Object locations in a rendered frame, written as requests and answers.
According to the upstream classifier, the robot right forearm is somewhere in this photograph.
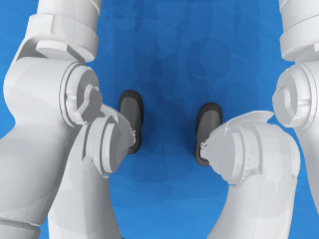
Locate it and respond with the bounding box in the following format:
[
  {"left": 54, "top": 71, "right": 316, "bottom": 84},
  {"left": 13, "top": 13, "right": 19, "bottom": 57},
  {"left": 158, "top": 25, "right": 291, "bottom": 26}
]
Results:
[{"left": 278, "top": 0, "right": 319, "bottom": 64}]

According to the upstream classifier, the right robot foot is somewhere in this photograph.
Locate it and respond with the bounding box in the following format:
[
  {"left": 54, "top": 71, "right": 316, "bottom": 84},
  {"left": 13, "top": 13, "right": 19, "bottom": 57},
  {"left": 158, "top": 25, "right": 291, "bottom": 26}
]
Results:
[{"left": 193, "top": 103, "right": 222, "bottom": 166}]

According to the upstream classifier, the robot right upper arm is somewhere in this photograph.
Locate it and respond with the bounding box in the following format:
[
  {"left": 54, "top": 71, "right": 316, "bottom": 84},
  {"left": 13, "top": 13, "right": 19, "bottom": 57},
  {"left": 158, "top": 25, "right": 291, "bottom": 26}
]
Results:
[{"left": 272, "top": 61, "right": 319, "bottom": 215}]

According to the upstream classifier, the robot left forearm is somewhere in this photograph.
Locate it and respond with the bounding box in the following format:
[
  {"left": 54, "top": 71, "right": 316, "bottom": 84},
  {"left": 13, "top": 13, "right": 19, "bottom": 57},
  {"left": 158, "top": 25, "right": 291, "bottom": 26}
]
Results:
[{"left": 3, "top": 0, "right": 102, "bottom": 100}]

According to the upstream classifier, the robot left upper arm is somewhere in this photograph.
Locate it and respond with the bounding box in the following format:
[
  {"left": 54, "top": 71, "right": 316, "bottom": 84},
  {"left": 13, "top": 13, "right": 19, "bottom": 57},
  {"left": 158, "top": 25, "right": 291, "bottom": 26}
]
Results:
[{"left": 0, "top": 57, "right": 103, "bottom": 239}]

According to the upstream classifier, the left robot shin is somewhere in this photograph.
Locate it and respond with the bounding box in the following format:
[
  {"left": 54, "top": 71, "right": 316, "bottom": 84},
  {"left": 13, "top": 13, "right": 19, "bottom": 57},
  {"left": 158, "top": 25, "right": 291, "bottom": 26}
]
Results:
[{"left": 100, "top": 104, "right": 136, "bottom": 163}]

